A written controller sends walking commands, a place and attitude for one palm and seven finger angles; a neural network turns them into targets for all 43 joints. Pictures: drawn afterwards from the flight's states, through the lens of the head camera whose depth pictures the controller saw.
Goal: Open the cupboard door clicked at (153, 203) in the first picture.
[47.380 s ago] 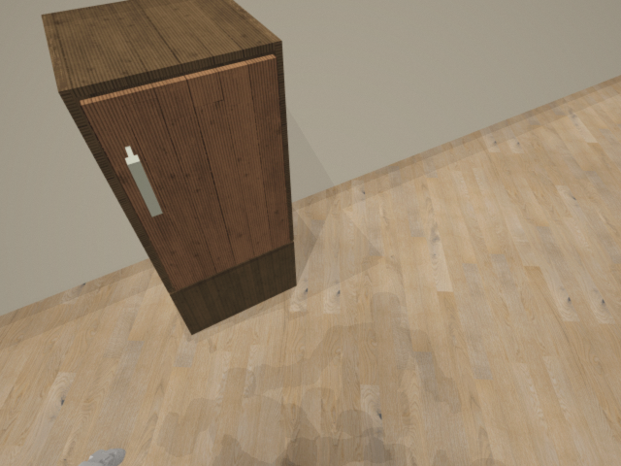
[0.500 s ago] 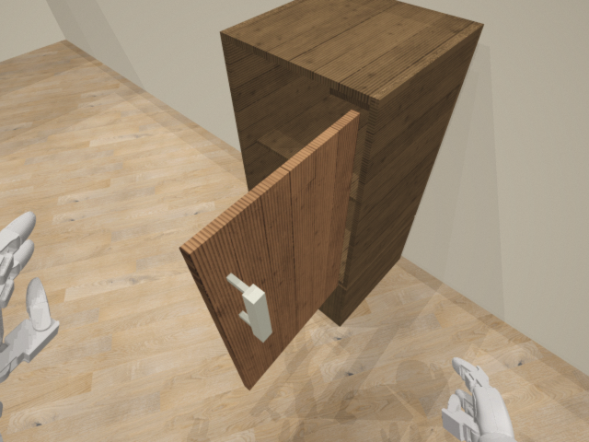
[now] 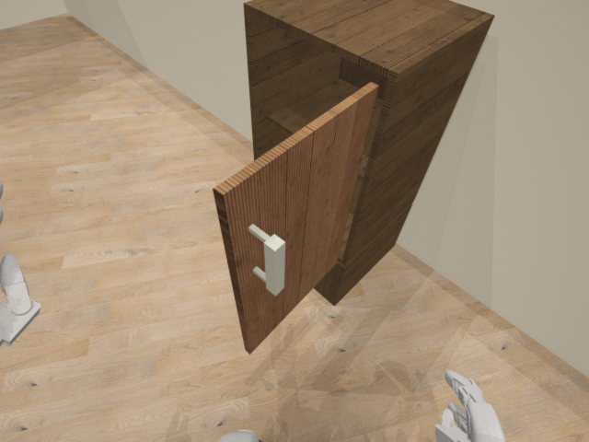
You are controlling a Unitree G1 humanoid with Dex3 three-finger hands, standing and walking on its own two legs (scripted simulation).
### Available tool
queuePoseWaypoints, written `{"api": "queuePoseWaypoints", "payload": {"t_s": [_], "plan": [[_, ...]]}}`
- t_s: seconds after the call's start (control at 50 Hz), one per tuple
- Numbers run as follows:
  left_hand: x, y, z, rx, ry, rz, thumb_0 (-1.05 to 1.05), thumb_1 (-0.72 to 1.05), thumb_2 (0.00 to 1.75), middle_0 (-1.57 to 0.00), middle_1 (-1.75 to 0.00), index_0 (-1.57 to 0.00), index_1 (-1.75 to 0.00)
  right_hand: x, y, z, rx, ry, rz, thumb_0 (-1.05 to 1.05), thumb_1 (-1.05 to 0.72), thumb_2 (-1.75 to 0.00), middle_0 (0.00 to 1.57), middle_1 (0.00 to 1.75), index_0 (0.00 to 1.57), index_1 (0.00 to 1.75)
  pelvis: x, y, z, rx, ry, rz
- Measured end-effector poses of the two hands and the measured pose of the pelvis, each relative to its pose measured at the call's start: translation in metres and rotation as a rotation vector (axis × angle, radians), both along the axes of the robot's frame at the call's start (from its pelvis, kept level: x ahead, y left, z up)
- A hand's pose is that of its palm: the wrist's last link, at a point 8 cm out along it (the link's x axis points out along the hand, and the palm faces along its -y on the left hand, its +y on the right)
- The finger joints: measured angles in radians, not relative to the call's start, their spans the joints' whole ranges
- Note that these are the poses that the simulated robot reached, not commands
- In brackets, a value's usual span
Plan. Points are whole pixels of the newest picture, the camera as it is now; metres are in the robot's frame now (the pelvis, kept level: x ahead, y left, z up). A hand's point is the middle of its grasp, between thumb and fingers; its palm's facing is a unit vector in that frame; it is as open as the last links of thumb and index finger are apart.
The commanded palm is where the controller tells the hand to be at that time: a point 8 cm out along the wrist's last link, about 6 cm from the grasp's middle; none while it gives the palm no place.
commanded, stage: step back with the hand held close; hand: left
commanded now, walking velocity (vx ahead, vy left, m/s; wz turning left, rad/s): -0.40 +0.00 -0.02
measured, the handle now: (265, 260) +0.40 +0.08 -0.03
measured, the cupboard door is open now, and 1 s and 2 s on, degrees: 93 93 93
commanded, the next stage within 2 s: stop stepping back and stand still in 0.54 s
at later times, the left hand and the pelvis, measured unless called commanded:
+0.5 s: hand out of the picture +0.14 +0.27 +0.17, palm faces +0.43 -0.76 -0.48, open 7.4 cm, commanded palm +0.06 +0.30 +0.19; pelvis -0.07 -0.01 +0.00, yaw +2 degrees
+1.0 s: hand out of the picture +0.05 +0.19 +0.17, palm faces +0.38 -0.79 -0.48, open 7.4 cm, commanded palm -0.01 +0.23 +0.19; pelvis -0.17 -0.06 +0.01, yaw -3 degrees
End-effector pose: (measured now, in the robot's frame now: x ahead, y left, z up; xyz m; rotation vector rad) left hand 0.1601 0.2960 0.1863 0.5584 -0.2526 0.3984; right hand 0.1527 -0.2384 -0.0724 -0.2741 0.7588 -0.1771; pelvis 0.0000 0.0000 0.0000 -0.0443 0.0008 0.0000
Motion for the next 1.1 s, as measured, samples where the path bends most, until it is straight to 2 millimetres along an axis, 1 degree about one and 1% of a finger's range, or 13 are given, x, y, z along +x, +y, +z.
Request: {"api": "queuePoseWaypoints", "payload": {"t_s": [0.1,0.2,0.32,0.4,0.5,0.58,0.66,0.74,0.8,0.88,0.94,1.02,1.1], "plan": [[-0.008,0.002,0.003,0.024,-0.023,-0.004,0.01,0.89,0.9,-0.21,-0.31,-0.22,-0.3,-0.011,0.002,-0.002,0.0,0.003,0.005,0.01,-0.91,-0.9,0.2,0.3,0.21,0.3,-0.01,-0.001,-0.002,-0.002,-0.002,0.017],[-0.023,-0.002,0.006,0.081,-0.037,0.007,0.01,0.89,0.9,-0.21,-0.31,-0.22,-0.3,-0.01,0.002,-0.008,0.019,-0.015,0.041,0.01,-0.91,-0.9,0.2,0.3,0.21,0.3,-0.019,-0.01,-0.008,0.005,0.008,0.045],[-0.042,-0.013,0.006,0.029,-0.025,-0.002,0.01,0.88,0.9,-0.21,-0.31,-0.22,-0.3,-0.013,-0.001,-0.006,0.027,0.013,0.054,0.01,-0.91,-0.9,0.2,0.3,0.21,0.3,-0.033,-0.011,-0.002,0.027,0.022,0.041],[-0.05,-0.004,0.003,0.025,-0.022,-0.012,0.01,0.88,0.9,-0.21,-0.31,-0.22,-0.3,-0.017,0.001,0.002,-0.009,0.008,0.047,0.01,-0.91,-0.9,0.2,0.3,0.21,0.3,-0.043,-0.004,-0.002,0.02,0.041,0.049],[-0.064,0.008,0.003,0.03,-0.002,0.0,0.01,0.88,0.9,-0.21,-0.31,-0.22,-0.3,-0.03,0.011,0.012,0.007,-0.033,0.057,0.01,-0.91,-0.9,0.2,0.3,0.21,0.3,-0.065,-0.005,0.004,0.019,0.039,0.036],[-0.08,-0.007,0.008,-0.009,-0.007,-0.018,0.01,0.89,0.9,-0.21,-0.31,-0.21,-0.3,-0.051,0.016,0.018,0.047,-0.058,0.08,0.01,-0.91,-0.9,0.2,0.3,0.21,0.3,-0.083,-0.011,0.01,0.007,0.045,-0.006],[-0.092,-0.031,0.01,-0.027,-0.004,-0.069,0.01,0.89,0.9,-0.21,-0.31,-0.21,-0.3,-0.078,0.009,0.015,0.075,-0.06,0.08,0.01,-0.91,-0.9,0.2,0.3,0.21,0.3,-0.108,-0.023,0.01,0.008,0.057,-0.035],[-0.109,-0.058,0.009,0.041,0.031,-0.117,0.01,0.89,0.9,-0.21,-0.31,-0.21,-0.3,-0.11,-0.012,0.003,0.108,-0.07,0.052,0.01,-0.9,-0.9,0.21,0.3,0.21,0.3,-0.136,-0.043,0.0,0.048,0.07,-0.049],[-0.125,-0.073,0.011,0.056,0.082,-0.135,0.01,0.89,0.9,-0.21,-0.31,-0.22,-0.3,-0.142,-0.035,-0.004,0.109,-0.014,0.004,0.01,-0.9,-0.9,0.21,0.3,0.21,0.3,-0.151,-0.051,0.004,0.045,0.06,-0.06],[-0.143,-0.076,0.015,0.063,0.104,-0.096,0.01,0.88,0.9,-0.22,-0.31,-0.22,-0.3,-0.188,-0.065,-0.004,0.074,0.057,-0.078,0.01,-0.91,-0.9,0.2,0.3,0.21,0.3,-0.157,-0.06,0.013,0.085,0.05,-0.077],[-0.149,-0.072,0.013,0.043,0.08,-0.053,0.01,0.88,0.9,-0.22,-0.31,-0.22,-0.3,-0.214,-0.086,-0.004,0.031,0.077,-0.117,0.01,-0.91,-0.9,0.2,0.3,0.21,0.3,-0.162,-0.062,0.013,0.089,0.038,-0.069],[-0.155,-0.068,0.005,-0.003,0.031,-0.039,0.01,0.88,0.9,-0.21,-0.31,-0.22,-0.3,-0.234,-0.103,-0.006,-0.019,0.082,-0.143,0.01,-0.91,-0.9,0.2,0.3,0.2,0.3,-0.171,-0.059,0.007,0.056,0.023,-0.038],[-0.168,-0.069,0.0,-0.016,0.037,-0.064,0.01,0.89,0.9,-0.21,-0.31,-0.22,-0.3,-0.241,-0.101,0.002,-0.025,0.052,-0.15,0.01,-0.91,-0.9,0.2,0.3,0.2,0.3,-0.185,-0.058,0.008,0.061,-0.001,-0.043]]}}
